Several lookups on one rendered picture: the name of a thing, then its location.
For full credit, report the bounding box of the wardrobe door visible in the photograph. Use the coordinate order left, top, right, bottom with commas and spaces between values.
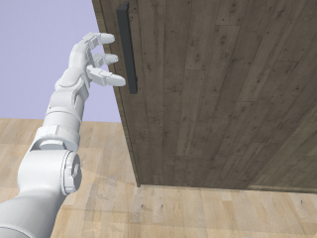
101, 0, 317, 190
250, 105, 317, 188

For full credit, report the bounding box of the robot left upper arm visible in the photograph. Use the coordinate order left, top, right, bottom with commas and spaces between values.
0, 150, 82, 238

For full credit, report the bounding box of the left robot forearm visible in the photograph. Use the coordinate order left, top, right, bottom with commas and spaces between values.
17, 67, 90, 191

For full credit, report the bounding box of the handle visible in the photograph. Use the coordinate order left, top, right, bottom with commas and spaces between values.
116, 1, 138, 94

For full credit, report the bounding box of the left robot hand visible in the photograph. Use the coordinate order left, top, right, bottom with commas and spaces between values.
68, 32, 126, 87

